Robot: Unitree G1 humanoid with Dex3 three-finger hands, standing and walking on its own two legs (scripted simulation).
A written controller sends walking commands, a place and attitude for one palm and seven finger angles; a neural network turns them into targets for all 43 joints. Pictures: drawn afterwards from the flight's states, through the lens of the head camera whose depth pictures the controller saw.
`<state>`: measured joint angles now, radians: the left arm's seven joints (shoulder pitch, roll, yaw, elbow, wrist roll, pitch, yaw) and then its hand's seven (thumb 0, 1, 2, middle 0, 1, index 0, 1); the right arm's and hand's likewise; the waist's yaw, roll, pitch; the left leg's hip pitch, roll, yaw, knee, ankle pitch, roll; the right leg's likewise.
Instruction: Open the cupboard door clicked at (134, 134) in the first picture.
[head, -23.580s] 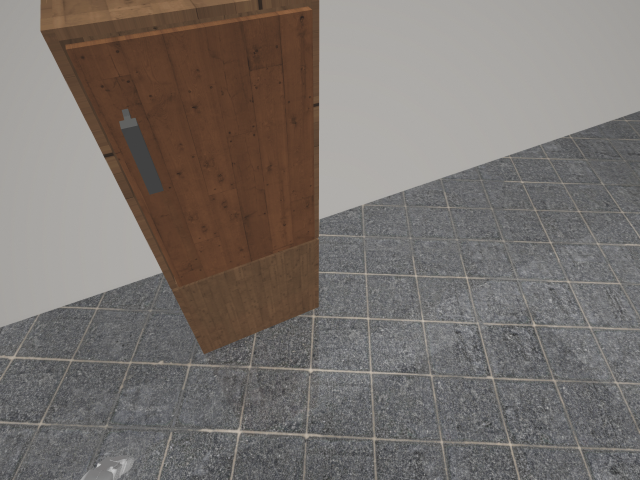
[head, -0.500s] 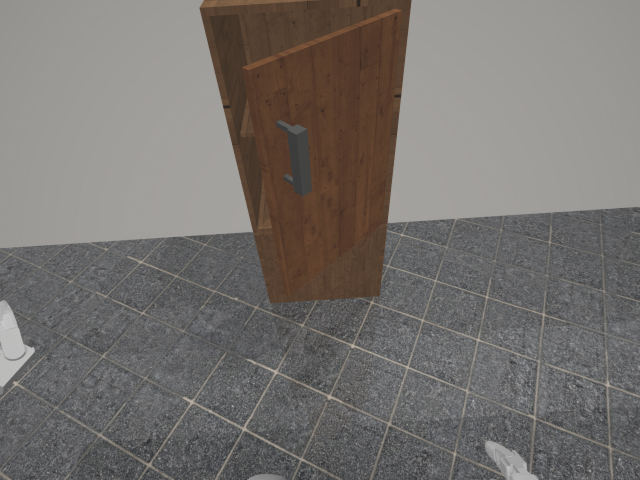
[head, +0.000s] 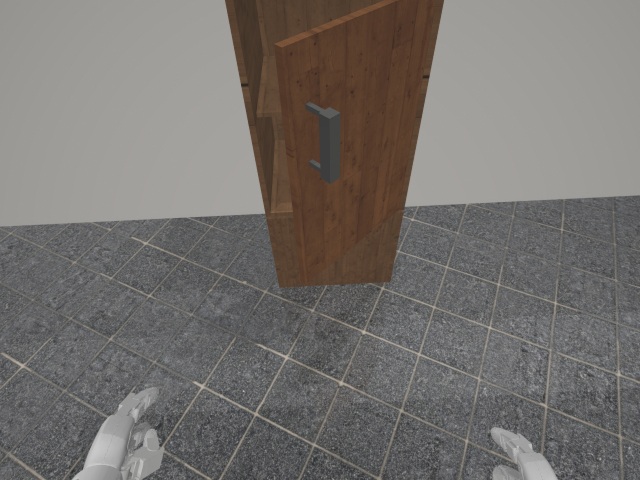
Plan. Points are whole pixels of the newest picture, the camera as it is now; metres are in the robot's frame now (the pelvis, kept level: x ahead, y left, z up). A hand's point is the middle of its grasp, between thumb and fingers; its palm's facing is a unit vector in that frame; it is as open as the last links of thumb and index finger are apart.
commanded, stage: let the arm hang, fingers relaxed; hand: left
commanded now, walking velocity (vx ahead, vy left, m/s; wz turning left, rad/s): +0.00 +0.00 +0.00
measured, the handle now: (321, 142) +0.64 +0.03 +0.07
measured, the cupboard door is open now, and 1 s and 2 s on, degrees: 41 41 41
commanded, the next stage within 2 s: look to check the result in 0.90 s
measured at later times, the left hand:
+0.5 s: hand out of the picture -0.06 +0.21 -0.16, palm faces +0.01 -0.97 -0.24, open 7.3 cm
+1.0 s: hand out of the picture +0.00 +0.16 -0.16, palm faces +0.01 -0.98 -0.18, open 7.3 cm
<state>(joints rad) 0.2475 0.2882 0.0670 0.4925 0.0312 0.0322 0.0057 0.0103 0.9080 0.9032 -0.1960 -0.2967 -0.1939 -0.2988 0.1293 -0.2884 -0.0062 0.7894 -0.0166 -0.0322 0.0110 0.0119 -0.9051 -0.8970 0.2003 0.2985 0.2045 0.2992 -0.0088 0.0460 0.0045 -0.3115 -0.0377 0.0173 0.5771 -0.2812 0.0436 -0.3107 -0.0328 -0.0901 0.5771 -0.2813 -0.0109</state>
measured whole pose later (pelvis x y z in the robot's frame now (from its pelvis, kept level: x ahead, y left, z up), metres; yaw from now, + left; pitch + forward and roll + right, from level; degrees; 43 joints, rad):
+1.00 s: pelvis +0.01 +0.00 +0.01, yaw -1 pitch -2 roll +0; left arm 0.27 0.12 0.01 1.16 0.00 -0.01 0.03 0.01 0.92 0.90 -0.20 -0.30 -0.20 -0.30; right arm 0.31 -0.12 0.00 1.16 -0.01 0.00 -0.03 0.01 -0.91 -0.90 0.20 0.30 0.20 0.30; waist -0.01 0.01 0.05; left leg -0.17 -0.03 0.03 0.41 -0.21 0.04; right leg -0.18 -0.02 -0.07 0.42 -0.21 -0.01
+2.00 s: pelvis +0.01 -0.03 +0.00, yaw -11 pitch +0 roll +1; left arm 0.21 0.18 0.09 1.02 0.02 0.06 -0.01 0.01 0.91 0.90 -0.20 -0.30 -0.20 -0.30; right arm 0.23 -0.19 -0.05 1.03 -0.03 0.03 -0.05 0.01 -0.90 -0.90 0.20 0.30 0.21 0.30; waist 0.01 0.03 0.10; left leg -0.22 0.06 0.18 0.56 -0.33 0.00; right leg -0.35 0.01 -0.03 0.78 -0.45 -0.01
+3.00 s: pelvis +0.08 -0.01 +0.01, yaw -48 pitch +1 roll -2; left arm 0.10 0.26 0.08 0.90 0.02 0.07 -0.04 0.01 0.91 0.90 -0.19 -0.30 -0.19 -0.30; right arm 0.32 -0.21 -0.04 0.93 -0.03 0.02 -0.03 0.01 -0.90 -0.90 0.20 0.30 0.21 0.30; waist -0.04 -0.01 0.11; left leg -0.17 0.12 0.25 0.53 -0.36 0.01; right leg -0.40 -0.03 -0.07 0.80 -0.41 0.03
